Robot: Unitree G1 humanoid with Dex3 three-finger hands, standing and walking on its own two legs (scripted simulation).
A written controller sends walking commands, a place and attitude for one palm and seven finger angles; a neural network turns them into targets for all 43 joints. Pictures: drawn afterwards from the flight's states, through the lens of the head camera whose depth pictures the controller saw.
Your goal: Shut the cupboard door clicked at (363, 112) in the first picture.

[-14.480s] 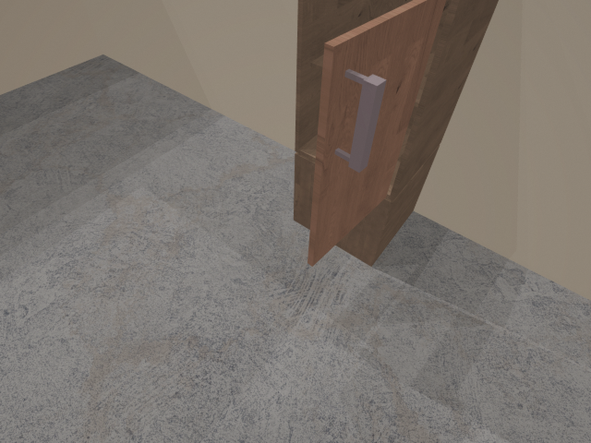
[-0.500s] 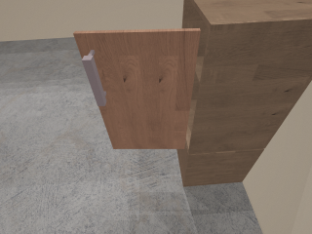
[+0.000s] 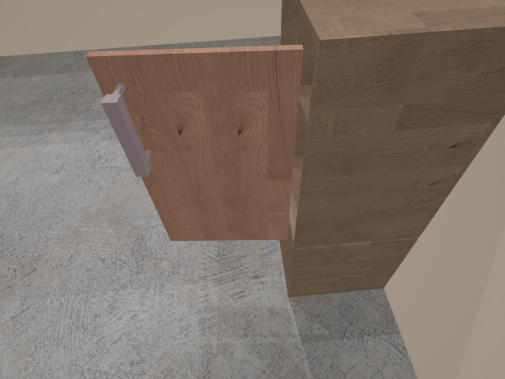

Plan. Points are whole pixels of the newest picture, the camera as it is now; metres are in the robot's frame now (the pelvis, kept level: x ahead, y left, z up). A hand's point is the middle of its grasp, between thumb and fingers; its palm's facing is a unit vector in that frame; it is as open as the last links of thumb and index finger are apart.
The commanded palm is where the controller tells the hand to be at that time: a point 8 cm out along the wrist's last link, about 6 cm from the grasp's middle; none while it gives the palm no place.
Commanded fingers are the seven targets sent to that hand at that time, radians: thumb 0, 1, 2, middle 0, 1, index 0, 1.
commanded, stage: look again from close up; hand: left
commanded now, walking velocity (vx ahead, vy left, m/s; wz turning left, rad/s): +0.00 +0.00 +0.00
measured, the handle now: (132, 132) +0.53 +0.26 +0.11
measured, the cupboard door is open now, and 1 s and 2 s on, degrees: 85 85 85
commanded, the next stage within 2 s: shuffle to correct the standing spot in 0.26 s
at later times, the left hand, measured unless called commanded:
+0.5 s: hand out of the picture +0.05 +0.17 -0.17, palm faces +0.05 -0.97 -0.24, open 7.4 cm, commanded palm none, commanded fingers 0.00 0.90 0.90 -0.20 -0.30 -0.20 -0.30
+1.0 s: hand out of the picture +0.05 +0.19 -0.19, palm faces +0.12 -0.98 -0.18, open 7.4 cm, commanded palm none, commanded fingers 0.00 0.90 0.90 -0.20 -0.30 -0.20 -0.30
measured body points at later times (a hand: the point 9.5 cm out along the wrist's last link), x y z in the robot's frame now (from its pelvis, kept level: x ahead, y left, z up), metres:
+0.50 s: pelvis +0.01 -0.03 +0.00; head +0.02 -0.04 +0.45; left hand +0.04 +0.22 -0.15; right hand +0.04 -0.27 -0.16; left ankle -0.05 +0.11 -0.74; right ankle +0.03 -0.11 -0.74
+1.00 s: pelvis +0.08 +0.02 -0.01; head +0.10 +0.03 +0.44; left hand +0.05 +0.24 -0.17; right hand +0.07 -0.19 -0.17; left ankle +0.08 +0.15 -0.74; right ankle +0.04 -0.10 -0.74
